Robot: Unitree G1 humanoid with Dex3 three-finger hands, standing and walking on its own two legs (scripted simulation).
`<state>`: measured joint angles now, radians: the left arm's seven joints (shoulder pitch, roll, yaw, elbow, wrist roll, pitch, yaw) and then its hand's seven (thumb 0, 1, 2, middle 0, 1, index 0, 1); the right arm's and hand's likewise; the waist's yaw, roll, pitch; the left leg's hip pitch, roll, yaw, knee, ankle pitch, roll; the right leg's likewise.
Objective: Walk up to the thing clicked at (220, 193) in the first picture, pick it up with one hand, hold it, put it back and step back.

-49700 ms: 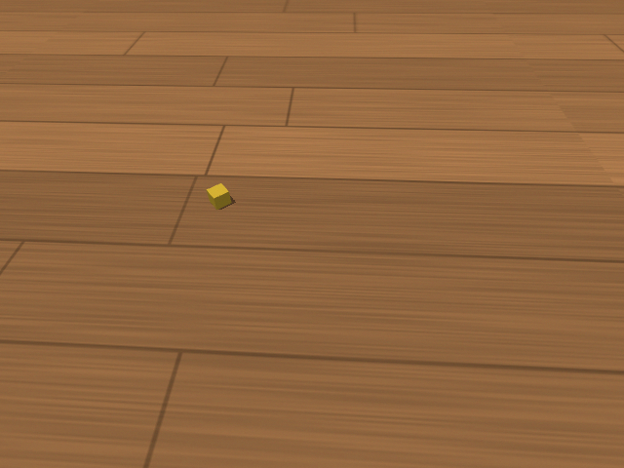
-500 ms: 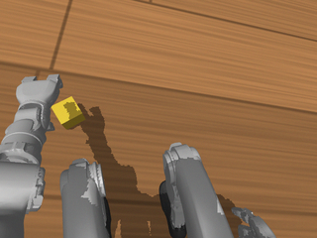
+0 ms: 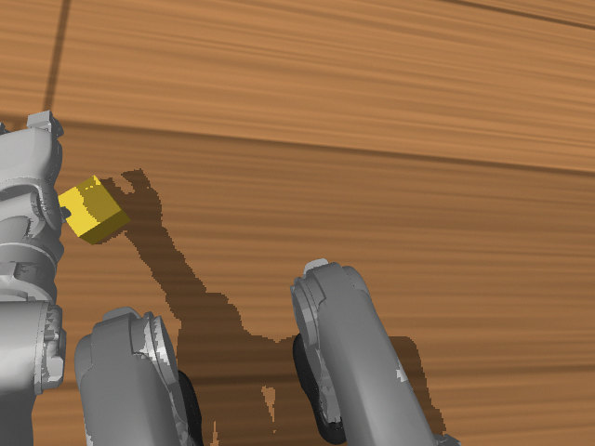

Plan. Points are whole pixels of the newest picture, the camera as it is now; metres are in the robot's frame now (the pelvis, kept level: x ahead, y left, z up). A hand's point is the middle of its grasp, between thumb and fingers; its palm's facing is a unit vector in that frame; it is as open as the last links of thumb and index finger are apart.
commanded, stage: home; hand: left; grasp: from above
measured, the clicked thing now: (93, 211) +0.51 +0.24 -0.31
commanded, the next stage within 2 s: none
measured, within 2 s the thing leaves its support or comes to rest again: neither
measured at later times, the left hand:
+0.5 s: hand out of the picture +0.30 +0.24 +0.06, palm faces -0.20 -0.72 -0.67, open 7.5 cm
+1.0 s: hand out of the picture +0.24 +0.21 +0.27, palm faces +0.19 -0.95 -0.23, open 7.4 cm
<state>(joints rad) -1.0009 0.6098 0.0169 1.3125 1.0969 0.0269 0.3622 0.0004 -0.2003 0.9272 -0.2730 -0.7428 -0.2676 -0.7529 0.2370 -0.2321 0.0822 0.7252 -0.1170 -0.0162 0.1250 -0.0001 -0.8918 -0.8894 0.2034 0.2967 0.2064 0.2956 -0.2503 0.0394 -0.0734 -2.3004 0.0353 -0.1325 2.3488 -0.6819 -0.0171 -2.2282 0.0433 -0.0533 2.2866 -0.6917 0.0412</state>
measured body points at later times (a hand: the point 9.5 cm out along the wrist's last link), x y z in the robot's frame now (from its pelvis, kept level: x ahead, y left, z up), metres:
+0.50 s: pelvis +0.00 +0.00 +0.18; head +0.14 +0.04 +0.60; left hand +0.31 +0.28 +0.10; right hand +0.22 -0.24 +0.08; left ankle +0.07 +0.13 -0.31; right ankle +0.09 -0.13 -0.31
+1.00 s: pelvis +0.07 +0.01 +0.34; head +0.12 +0.03 +0.79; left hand +0.22 +0.26 +0.29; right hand +0.25 -0.21 +0.26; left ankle +0.07 +0.13 -0.31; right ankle +0.09 -0.13 -0.31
